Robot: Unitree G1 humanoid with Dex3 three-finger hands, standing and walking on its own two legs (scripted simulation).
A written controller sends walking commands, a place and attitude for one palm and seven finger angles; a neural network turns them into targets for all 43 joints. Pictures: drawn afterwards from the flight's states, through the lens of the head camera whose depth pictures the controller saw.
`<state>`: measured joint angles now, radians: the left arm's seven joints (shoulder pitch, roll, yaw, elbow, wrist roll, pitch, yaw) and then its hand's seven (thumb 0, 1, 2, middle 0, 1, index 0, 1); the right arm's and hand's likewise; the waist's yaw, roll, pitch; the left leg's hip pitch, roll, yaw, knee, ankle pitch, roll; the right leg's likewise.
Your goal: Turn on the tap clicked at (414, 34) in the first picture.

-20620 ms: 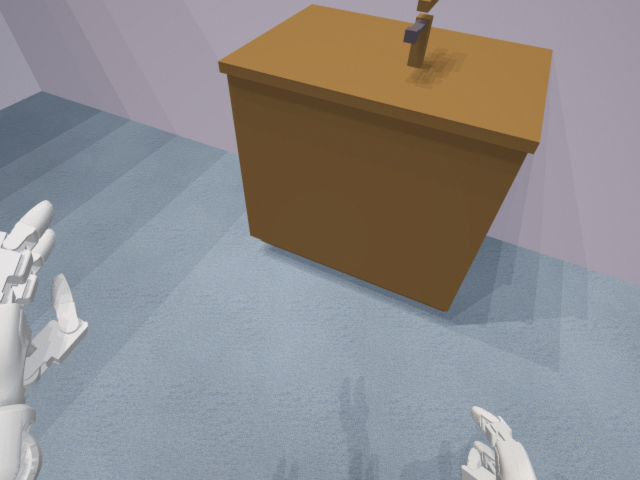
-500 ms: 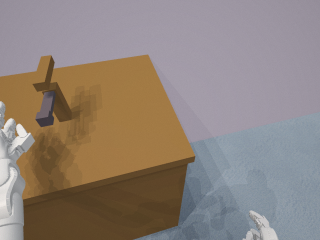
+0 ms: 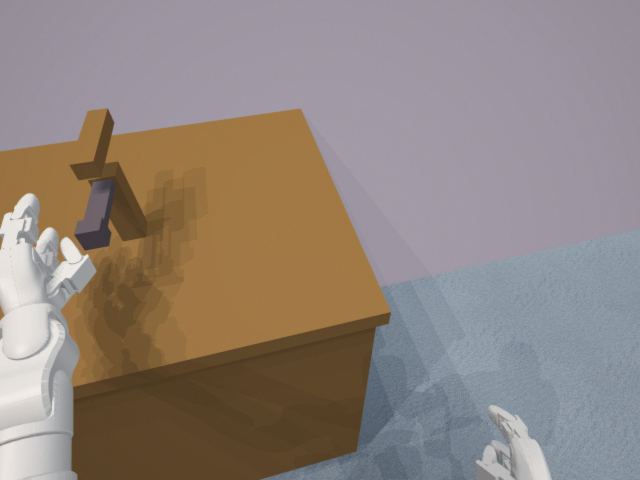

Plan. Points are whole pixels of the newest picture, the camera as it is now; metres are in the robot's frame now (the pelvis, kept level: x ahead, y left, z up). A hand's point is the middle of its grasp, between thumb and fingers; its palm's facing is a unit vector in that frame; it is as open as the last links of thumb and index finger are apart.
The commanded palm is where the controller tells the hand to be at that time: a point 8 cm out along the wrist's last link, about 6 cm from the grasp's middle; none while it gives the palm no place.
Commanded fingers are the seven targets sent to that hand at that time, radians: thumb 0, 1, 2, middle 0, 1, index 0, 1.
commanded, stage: push the lever round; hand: left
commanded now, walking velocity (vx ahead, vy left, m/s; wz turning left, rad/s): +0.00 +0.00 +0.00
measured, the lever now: (93, 233) +0.34 +0.32 +0.15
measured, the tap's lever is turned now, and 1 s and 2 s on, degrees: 0 19 48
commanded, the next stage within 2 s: none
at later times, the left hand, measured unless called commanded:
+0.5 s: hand (98, 261) +0.30 +0.29 +0.14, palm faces +0.58 -0.81 -0.07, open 7.7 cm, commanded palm +0.26 +0.32 +0.14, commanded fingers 0.00 0.90 0.90 -0.15 -0.15 -0.15 -0.15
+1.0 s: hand (132, 251) +0.32 +0.26 +0.14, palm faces +0.66 -0.75 -0.05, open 7.7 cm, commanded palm +0.28 +0.29 +0.14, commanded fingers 0.00 0.90 0.90 -0.15 -0.15 -0.15 -0.15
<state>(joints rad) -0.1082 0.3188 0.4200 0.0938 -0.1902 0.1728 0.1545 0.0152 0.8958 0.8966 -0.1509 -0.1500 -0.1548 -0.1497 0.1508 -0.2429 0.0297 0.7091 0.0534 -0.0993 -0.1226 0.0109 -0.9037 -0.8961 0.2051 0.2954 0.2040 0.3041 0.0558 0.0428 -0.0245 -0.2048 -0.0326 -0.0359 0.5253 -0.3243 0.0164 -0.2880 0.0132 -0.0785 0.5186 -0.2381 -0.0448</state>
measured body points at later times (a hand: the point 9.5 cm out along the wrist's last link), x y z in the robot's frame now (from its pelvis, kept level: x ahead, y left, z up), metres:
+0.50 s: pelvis -0.01 +0.00 +0.00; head -0.01 -0.02 +0.45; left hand +0.27 +0.34 +0.15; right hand +0.17 -0.25 -0.10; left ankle -0.03 +0.11 -0.73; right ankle +0.02 -0.09 -0.73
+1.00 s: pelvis -0.01 +0.00 +0.00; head -0.01 -0.02 +0.45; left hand +0.28 +0.30 +0.14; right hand +0.19 -0.23 -0.10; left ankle -0.03 +0.11 -0.73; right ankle +0.02 -0.09 -0.73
